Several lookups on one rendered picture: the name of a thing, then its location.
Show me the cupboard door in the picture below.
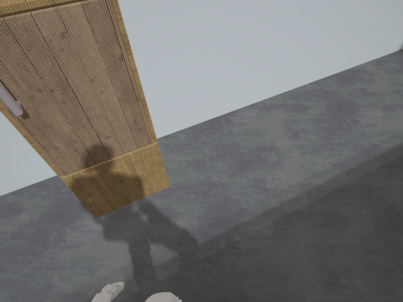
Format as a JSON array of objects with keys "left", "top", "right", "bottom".
[{"left": 0, "top": 0, "right": 153, "bottom": 176}]

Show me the robot left hand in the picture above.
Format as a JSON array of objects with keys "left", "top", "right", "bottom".
[{"left": 92, "top": 282, "right": 124, "bottom": 302}]

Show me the handle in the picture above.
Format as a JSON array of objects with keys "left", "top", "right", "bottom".
[{"left": 0, "top": 82, "right": 23, "bottom": 116}]

